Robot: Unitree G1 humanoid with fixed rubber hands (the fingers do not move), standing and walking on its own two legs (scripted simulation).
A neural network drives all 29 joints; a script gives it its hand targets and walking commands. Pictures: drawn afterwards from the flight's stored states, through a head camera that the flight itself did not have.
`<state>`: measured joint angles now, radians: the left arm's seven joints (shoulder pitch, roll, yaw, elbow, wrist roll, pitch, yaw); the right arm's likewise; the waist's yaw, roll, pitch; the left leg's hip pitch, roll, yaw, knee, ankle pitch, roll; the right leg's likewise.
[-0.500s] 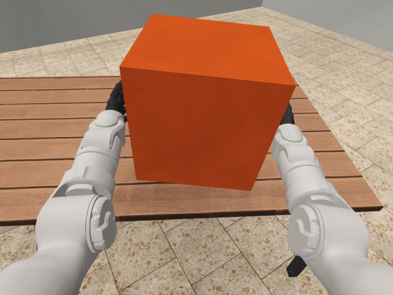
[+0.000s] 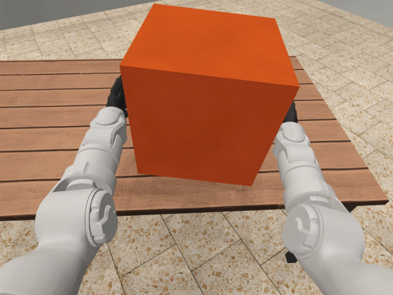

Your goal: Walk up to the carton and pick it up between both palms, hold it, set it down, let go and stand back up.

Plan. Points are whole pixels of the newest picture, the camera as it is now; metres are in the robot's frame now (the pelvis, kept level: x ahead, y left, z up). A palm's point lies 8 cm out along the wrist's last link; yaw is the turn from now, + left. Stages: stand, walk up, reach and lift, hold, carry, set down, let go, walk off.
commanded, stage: set down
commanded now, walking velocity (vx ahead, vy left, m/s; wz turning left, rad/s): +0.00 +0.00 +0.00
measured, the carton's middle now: (204, 98) +0.49 -0.01 +0.15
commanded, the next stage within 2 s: none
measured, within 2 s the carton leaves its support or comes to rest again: rests again in 0.80 s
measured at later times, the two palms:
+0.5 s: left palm (129, 123) +0.48 +0.16 +0.09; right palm (276, 138) +0.45 -0.18 +0.06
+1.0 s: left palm (134, 134) +0.48 +0.16 +0.05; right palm (288, 148) +0.45 -0.22 +0.03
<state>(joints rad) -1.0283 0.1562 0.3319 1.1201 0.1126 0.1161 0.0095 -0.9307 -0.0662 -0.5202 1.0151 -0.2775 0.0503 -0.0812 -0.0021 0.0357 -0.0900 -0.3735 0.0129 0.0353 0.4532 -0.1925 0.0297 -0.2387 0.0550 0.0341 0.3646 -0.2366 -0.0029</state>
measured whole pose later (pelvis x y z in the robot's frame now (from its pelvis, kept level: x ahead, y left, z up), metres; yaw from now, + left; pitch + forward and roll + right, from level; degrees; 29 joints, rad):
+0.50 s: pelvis +0.01 +0.00 +0.00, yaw +0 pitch +17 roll -2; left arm -1.04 0.16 0.33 1.15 0.11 0.00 0.00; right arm -0.93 -0.04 -0.65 1.04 -0.40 -0.10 -0.06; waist 0.00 0.04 -0.11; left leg -0.57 0.01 0.04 0.45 -0.17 0.03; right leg -0.43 0.06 0.03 0.36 -0.22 0.00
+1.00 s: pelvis +0.00 +0.01 -0.01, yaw -1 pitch +27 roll -3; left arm -1.05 0.18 0.09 1.27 -0.10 -0.17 0.08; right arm -0.95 -0.23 -0.48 1.25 -0.07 -0.20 0.02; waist 0.00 0.04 -0.24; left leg -0.79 0.02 0.04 0.45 -0.14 0.03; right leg -0.66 0.06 0.03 0.35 -0.17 0.00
